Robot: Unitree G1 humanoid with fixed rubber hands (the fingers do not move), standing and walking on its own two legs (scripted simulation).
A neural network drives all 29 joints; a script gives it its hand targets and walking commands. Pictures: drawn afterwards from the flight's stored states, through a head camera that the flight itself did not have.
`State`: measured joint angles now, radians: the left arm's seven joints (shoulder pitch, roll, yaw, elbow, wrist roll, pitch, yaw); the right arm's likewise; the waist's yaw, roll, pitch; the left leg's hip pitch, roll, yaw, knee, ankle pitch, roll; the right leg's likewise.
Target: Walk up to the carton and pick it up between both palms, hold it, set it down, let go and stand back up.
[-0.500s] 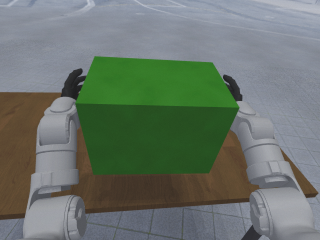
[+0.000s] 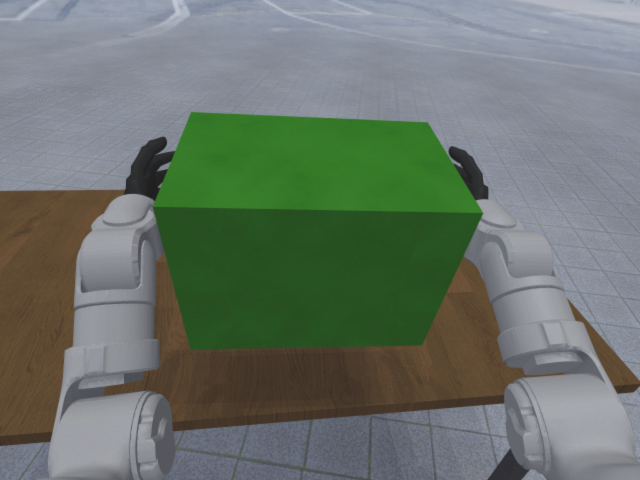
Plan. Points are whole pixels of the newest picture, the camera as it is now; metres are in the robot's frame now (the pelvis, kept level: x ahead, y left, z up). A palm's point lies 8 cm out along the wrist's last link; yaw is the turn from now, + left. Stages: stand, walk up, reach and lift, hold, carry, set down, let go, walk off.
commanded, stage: hold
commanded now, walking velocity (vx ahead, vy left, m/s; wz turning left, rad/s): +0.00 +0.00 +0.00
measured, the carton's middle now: (311, 233) +0.37 +0.00 +0.20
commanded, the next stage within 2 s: none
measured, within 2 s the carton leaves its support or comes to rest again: neither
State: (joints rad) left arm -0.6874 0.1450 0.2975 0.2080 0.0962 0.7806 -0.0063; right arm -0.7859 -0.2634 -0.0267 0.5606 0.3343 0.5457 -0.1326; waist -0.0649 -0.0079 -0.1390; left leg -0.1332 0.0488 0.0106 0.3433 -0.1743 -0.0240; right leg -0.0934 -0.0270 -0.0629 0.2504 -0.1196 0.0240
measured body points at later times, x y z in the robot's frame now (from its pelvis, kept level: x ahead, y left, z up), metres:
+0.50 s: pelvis +0.00 +0.00 +0.00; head -0.07 +0.02 +0.44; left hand +0.38 +0.20 +0.23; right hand +0.38 -0.19 +0.23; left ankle +0.01 +0.13 -0.75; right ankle +0.01 -0.14 -0.75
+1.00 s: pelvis +0.00 +0.00 +0.00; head -0.07 +0.02 +0.44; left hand +0.38 +0.19 +0.24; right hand +0.38 -0.19 +0.24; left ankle +0.01 +0.13 -0.75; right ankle +0.01 -0.14 -0.75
